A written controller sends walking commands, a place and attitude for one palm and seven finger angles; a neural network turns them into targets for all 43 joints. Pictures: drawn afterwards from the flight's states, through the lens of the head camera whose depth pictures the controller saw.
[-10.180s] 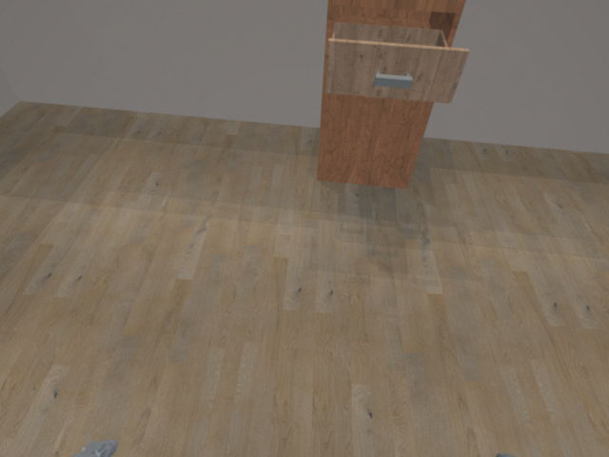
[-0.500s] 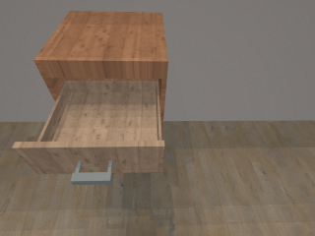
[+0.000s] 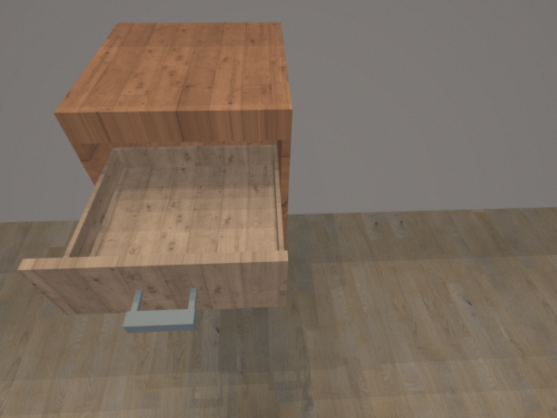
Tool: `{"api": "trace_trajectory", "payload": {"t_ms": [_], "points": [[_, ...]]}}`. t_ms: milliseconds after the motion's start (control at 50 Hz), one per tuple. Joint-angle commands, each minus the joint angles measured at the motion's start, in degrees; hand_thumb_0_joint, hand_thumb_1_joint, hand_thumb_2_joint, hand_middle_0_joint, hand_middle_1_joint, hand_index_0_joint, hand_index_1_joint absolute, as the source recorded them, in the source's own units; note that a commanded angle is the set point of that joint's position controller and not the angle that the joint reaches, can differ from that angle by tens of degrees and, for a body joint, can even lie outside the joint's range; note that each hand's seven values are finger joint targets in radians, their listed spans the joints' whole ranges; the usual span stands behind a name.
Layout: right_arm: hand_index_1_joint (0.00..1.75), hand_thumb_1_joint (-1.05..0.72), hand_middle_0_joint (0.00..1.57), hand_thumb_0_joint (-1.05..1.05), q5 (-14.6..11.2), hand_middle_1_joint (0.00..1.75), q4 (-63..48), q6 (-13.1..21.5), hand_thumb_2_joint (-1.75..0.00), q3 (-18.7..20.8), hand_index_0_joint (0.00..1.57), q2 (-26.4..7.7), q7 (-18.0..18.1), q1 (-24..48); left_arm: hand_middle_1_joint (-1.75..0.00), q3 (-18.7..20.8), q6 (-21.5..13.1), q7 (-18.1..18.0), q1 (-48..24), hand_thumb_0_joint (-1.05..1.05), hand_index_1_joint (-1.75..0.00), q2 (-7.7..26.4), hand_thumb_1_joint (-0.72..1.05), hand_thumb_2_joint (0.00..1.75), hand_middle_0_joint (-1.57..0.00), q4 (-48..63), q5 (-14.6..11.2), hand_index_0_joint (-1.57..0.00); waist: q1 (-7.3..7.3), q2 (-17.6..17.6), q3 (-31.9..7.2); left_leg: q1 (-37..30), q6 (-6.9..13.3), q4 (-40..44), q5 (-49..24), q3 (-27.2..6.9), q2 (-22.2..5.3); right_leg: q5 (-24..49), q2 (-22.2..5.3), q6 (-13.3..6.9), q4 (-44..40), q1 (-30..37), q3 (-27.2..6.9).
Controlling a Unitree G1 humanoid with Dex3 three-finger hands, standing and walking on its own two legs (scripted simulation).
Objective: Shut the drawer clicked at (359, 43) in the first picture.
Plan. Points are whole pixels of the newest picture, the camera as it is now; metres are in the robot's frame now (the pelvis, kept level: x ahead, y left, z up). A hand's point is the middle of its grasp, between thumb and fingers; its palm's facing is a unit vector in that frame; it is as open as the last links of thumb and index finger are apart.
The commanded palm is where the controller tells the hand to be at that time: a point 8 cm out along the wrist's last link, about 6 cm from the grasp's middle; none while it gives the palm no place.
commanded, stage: look again from close up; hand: left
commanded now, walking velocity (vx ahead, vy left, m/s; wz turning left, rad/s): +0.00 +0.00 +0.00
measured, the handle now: (163, 307) +0.29 +0.21 -0.05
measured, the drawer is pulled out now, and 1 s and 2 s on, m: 0.30 0.29 0.29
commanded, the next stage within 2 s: raise the hand and make a fist in 0.26 s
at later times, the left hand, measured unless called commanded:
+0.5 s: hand out of the picture +0.09 +0.18 -0.10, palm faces +0.25 -0.93 -0.27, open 7.1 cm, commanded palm +0.08 +0.20 -0.06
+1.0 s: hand out of the picture +0.12 +0.15 -0.02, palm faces +0.13 -0.99 -0.06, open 4.8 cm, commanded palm +0.09 +0.20 -0.02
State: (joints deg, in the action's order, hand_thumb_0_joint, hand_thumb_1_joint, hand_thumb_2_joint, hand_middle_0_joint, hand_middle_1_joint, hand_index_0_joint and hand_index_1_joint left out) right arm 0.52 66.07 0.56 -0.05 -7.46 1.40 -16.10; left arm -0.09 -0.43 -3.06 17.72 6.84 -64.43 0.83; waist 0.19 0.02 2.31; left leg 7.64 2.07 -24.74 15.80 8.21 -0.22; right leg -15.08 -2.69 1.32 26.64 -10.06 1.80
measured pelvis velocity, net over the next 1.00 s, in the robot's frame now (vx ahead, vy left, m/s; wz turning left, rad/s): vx -0.04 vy -0.06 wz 0.10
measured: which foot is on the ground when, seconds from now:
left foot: down 0.00-1.00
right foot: down 0.00-1.00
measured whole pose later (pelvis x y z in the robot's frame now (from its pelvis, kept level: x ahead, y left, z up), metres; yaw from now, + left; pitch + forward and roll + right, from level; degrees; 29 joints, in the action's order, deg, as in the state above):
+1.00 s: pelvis -0.04 -0.06 -0.08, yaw +6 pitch +11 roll -1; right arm -1.4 29.8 13.6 -1.7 -10.0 2.2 -9.1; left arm 7.9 -23.1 15.4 28.2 11.6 5.0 -14.6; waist 2.9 -1.7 -7.2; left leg 47.9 -1.8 -64.7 28.3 -1.9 -4.0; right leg -29.3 -1.7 -4.2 63.0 -45.3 10.3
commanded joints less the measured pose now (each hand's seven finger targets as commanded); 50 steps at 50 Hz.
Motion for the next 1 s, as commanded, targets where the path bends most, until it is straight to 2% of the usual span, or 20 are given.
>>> {"api": "trace_trajectory", "payload": {"t_ms": [0,320,340,360,380,400,420,440,480,520,560,580,620,640,680,720,740,800,900,980], "points": [[0.30,-0.90,0.20,0.00,-0.36,0.30,-0.87,0.51,-0.90,0.98,0.20,-5.30,0.50,-4.66,-0.30,0.64,-0.45,-0.07,4.91,0.00,-0.30,5.22,0.90,0.90,-0.20,1.23,0.10,-0.20,-0.19,0.92,2.33,0.25,0.49,5.01,-10.48,-7.51,-7.03,10.39,-3.54,-2.16,-3.80,-2.90,-3.56],[0.30,-0.90,0.20,0.00,-0.32,0.30,-0.50,0.36,-0.90,0.93,0.20,-4.45,0.53,-4.97,-0.30,0.76,-0.59,-0.04,5.34,0.00,-0.30,4.74,0.90,0.90,-0.20,1.04,0.14,-0.20,-0.18,0.36,3.02,0.43,0.15,4.81,-7.83,-6.92,-6.93,9.29,-3.44,-2.64,-4.87,-3.88,-4.26],[0.30,-0.90,0.20,0.00,-0.38,0.30,-5.40,1.29,-0.90,0.90,0.20,-7.11,0.01,-0.38,-0.30,0.51,-1.65,-1.67,6.13,0.00,-0.30,7.57,0.90,0.90,-0.20,-0.20,0.88,-0.20,0.54,3.40,3.70,7.22,-1.81,-6.48,-18.40,-5.86,-8.21,29.43,-6.46,-2.23,-3.15,-2.88,-5.08],[0.30,-0.90,0.20,0.00,-2.60,0.30,-25.88,9.96,-0.90,1.92,0.20,-17.16,2.44,-1.17,-0.32,2.97,-13.69,-1.41,-34.26,0.00,-0.32,16.39,0.90,0.90,-0.22,88.69,-10.67,-0.22,-5.32,-7.69,-26.80,-8.70,-0.91,0.17,-21.74,-7.46,-1.44,22.60,0.08,-2.94,2.02,3.84,-1.07],[0.30,-0.90,0.20,0.00,-2.36,0.30,-22.41,15.09,-0.90,1.10,0.20,-12.20,3.96,3.81,-0.34,3.80,-10.42,-5.07,-11.62,0.00,-0.34,14.03,0.90,0.90,-0.24,75.08,-6.00,-0.24,-0.32,-15.20,-27.62,-10.45,-0.89,0.44,-27.67,-7.01,-3.04,11.13,1.82,-3.97,4.27,1.19,-0.87],[0.30,-0.90,0.20,0.00,-3.71,0.30,-22.64,17.15,-0.90,2.11,0.20,-9.78,3.33,4.00,-0.37,-1.74,-1.75,-7.58,4.82,0.00,-0.37,3.56,0.90,0.90,-0.26,65.24,-7.13,-0.26,-1.28,-12.65,-14.70,-1.83,-3.02,2.08,-25.17,-8.11,-4.19,2.32,1.26,-2.80,5.17,-5.63,2.39],[0.30,-0.90,0.20,0.00,-3.88,0.30,-20.51,17.93,-0.90,1.56,0.20,-10.82,2.79,1.68,-0.39,-6.86,0.27,-6.55,4.57,0.00,-0.39,-2.84,0.90,0.90,-0.28,64.96,-7.89,-0.28,-2.29,-6.42,-6.89,2.35,-2.26,1.04,-17.23,-8.35,-3.76,1.94,1.43,-2.33,4.24,-8.64,3.38],[0.30,-0.90,0.20,0.00,-3.86,0.30,-23.88,19.30,-0.90,2.14,0.20,-12.61,2.87,3.42,-0.41,-7.67,-1.78,-5.57,2.13,0.00,-0.41,-2.29,0.90,0.90,-0.30,70.56,-9.15,-0.30,-2.88,-3.23,-1.67,6.37,-1.51,-0.84,-9.12,-9.30,-2.90,2.05,1.28,-2.09,2.58,-10.66,3.90],[0.30,-0.90,0.20,0.00,-1.86,0.30,-27.64,20.90,-0.90,3.02,0.20,-14.23,2.67,3.80,-0.45,-4.35,-7.15,-4.16,3.54,0.00,-0.45,0.45,0.90,0.90,-0.34,69.84,-8.17,-0.34,-4.67,8.08,-1.17,12.82,-0.65,-6.00,-0.55,-10.06,-0.85,-3.58,1.58,-1.90,3.30,-16.51,4.70],[0.30,-0.90,0.20,0.00,-1.00,0.30,-32.03,21.55,-0.90,3.96,0.20,-13.37,1.28,4.93,-0.50,-3.40,-13.93,-0.07,13.92,0.00,-0.50,-2.25,0.90,0.90,-0.38,65.07,-8.55,-0.38,-0.97,11.82,-4.13,17.83,-1.61,-10.57,1.30,-8.53,0.07,-8.87,1.99,-2.28,7.22,-20.17,4.85],[0.30,-0.90,0.20,0.00,-0.76,0.30,-35.23,21.10,-0.90,4.81,0.20,-12.76,-0.45,7.05,-0.54,-0.20,-22.31,5.92,22.77,0.00,-0.54,-2.71,0.90,0.90,-0.42,60.71,-11.00,-0.42,2.27,14.70,-5.21,26.05,-2.49,-15.90,2.15,-7.73,0.38,-9.20,2.08,-2.60,13.27,-22.91,4.46],[0.30,-0.90,0.20,0.00,-0.63,0.30,-36.62,20.86,-0.90,5.15,0.20,-12.71,-1.20,8.00,-0.56,1.30,-26.54,8.37,23.39,0.00,-0.56,-1.40,0.90,0.90,-0.44,61.97,-11.65,-0.44,3.03,12.92,-7.55,29.40,-2.65,-18.88,2.03,-7.16,0.70,-7.37,1.87,-2.78,16.36,-23.25,3.40],[0.30,-0.90,0.20,0.00,-0.29,0.30,-39.29,20.43,-0.90,5.82,0.20,-12.63,-2.26,8.13,-0.60,6.05,-35.63,11.96,18.11,0.00,-0.60,4.74,0.90,0.90,-0.48,71.28,-11.21,-0.48,3.67,2.20,-15.04,31.03,-2.52,-24.05,-0.35,-6.20,1.07,-2.82,1.41,-3.60,22.45,-23.92,1.18],[0.30,-0.90,0.20,0.00,0.02,0.30,-39.85,20.26,-0.90,5.97,0.20,-12.15,-2.38,8.74,-0.62,7.58,-39.51,12.99,14.95,0.00,-0.62,7.31,0.90,0.90,-0.50,73.82,-10.36,-0.50,3.19,-1.75,-16.29,32.60,-2.31,-26.97,-0.38,-6.17,0.89,-2.95,1.49,-3.88,25.13,-26.94,0.35],[0.30,-0.90,0.20,0.00,0.02,0.30,-41.72,19.45,-0.90,6.12,0.20,-11.62,-2.39,9.43,-0.67,8.91,-42.80,13.48,15.45,0.00,-0.67,7.61,0.90,0.90,-0.54,76.08,-10.48,-0.54,2.91,-3.87,-17.89,34.74,-1.63,-30.39,0.96,-6.39,0.70,-4.40,1.64,-4.09,27.60,-29.97,-0.67],[0.30,-0.90,0.20,0.00,-0.77,0.30,-43.93,18.02,-0.90,5.64,0.20,-12.04,-2.16,9.17,-0.71,7.37,-40.21,13.65,14.75,0.00,-0.71,5.98,0.90,0.90,-0.58,78.73,-11.58,-0.58,1.44,-4.77,-17.01,35.56,-1.09,-30.69,3.87,-7.08,0.58,-6.83,1.77,-3.86,26.66,-31.05,-1.26],[0.30,-0.90,0.20,0.00,-1.19,0.30,-44.82,17.53,-0.90,5.43,0.20,-12.20,-1.75,9.24,-0.73,7.72,-38.46,13.87,12.30,0.00,-0.73,7.08,0.90,0.90,-0.60,81.02,-12.38,-0.60,0.61,-4.92,-17.26,36.16,-0.86,-31.23,5.46,-7.33,0.56,-8.38,1.67,-3.62,25.87,-31.31,-1.78],[0.30,-0.90,0.20,0.00,-2.08,0.30,-45.80,16.41,-0.90,4.60,0.20,-12.10,0.16,7.44,-0.80,7.71,-33.42,15.25,7.50,0.00,-0.80,8.76,0.90,0.90,-0.66,85.01,-13.97,-0.66,-1.91,-1.71,-17.83,37.56,-0.17,-33.74,7.47,-7.45,0.42,-14.16,1.24,-2.69,21.19,-29.76,-5.78],[0.30,-0.90,0.20,0.00,-2.76,0.30,-44.56,15.89,-0.90,3.41,0.20,-11.44,2.22,7.58,-0.91,10.52,-26.67,18.72,6.72,0.00,-0.91,11.29,0.90,0.90,-0.76,82.16,-15.92,-0.76,-2.03,0.85,-16.37,39.08,-0.16,-34.49,6.26,-8.10,-0.09,-14.78,0.77,-1.61,17.58,-26.28,-7.67],[0.30,-0.90,0.20,0.00,-2.82,0.30,-43.89,16.25,-0.90,2.89,0.20,-10.81,2.47,8.31,-0.99,13.67,-22.92,19.66,10.40,0.00,-0.99,11.63,0.90,0.90,-0.84,79.43,-17.55,-0.84,-0.15,1.09,-17.64,37.83,-0.55,-31.64,4.12,-8.88,0.07,-11.43,0.21,-1.10,17.02,-22.33,-6.56]]}}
